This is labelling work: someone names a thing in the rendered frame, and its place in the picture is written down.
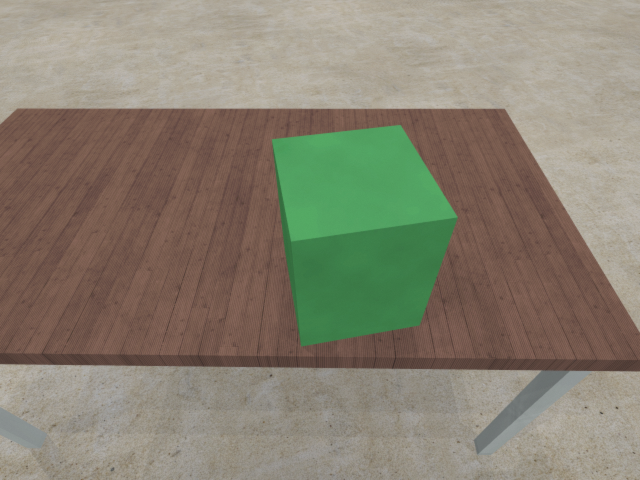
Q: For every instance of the carton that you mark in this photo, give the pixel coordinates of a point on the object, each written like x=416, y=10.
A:
x=365, y=229

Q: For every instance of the table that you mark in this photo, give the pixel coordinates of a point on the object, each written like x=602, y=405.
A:
x=153, y=237

